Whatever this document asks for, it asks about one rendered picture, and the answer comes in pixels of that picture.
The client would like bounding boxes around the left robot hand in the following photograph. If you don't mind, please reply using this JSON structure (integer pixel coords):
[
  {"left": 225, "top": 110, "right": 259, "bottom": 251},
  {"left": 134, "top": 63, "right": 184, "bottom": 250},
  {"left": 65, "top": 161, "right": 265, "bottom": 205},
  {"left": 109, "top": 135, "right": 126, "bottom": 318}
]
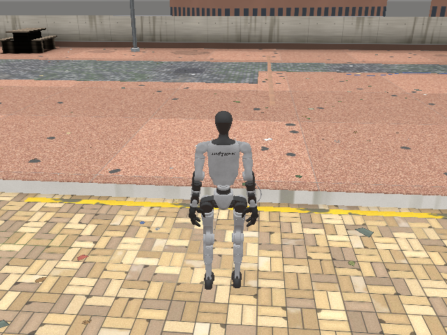
[{"left": 189, "top": 206, "right": 205, "bottom": 227}]

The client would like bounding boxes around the robot right forearm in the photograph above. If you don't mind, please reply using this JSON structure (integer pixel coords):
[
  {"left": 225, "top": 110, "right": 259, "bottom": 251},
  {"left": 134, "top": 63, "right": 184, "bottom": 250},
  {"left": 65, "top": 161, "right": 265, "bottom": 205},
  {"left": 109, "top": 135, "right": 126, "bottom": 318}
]
[{"left": 245, "top": 171, "right": 257, "bottom": 207}]

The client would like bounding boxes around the right robot foot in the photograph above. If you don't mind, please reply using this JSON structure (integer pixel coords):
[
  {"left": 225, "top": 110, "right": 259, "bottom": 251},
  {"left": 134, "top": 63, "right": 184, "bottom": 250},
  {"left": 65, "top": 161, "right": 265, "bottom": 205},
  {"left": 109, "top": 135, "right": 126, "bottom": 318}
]
[{"left": 232, "top": 270, "right": 242, "bottom": 288}]

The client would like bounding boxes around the robot left forearm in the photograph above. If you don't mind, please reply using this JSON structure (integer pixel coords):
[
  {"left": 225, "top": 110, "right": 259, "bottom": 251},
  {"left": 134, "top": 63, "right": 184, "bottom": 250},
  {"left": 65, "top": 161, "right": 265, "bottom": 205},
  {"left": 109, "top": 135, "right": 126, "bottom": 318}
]
[{"left": 190, "top": 171, "right": 202, "bottom": 207}]

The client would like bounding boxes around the right robot hand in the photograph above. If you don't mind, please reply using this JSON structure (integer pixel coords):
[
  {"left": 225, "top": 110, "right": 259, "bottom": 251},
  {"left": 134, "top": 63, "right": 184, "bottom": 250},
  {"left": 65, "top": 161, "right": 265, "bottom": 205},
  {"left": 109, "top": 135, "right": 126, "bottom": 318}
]
[{"left": 242, "top": 206, "right": 258, "bottom": 227}]

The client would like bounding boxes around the right robot upper arm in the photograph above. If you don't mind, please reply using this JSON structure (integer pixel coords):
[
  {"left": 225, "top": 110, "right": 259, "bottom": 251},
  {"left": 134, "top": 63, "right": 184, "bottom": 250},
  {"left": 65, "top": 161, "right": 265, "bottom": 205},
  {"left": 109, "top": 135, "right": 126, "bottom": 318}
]
[{"left": 238, "top": 141, "right": 253, "bottom": 181}]

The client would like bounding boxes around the left robot foot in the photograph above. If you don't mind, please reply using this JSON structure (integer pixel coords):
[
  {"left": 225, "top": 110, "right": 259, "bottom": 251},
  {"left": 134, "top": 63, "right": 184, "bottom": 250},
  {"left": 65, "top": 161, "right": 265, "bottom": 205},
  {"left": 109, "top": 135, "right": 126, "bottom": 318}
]
[{"left": 204, "top": 272, "right": 214, "bottom": 290}]

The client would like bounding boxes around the left robot upper arm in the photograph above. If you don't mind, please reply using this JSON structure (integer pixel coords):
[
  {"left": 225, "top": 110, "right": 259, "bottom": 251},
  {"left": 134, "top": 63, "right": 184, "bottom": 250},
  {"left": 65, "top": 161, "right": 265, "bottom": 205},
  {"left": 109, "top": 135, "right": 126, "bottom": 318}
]
[{"left": 194, "top": 141, "right": 209, "bottom": 181}]

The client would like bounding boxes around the robot foot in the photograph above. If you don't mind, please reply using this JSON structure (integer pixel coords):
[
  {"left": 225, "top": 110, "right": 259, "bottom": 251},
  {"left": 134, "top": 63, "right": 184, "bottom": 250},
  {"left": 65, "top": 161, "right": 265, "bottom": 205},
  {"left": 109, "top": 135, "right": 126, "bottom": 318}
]
[
  {"left": 232, "top": 270, "right": 242, "bottom": 288},
  {"left": 204, "top": 272, "right": 214, "bottom": 290}
]

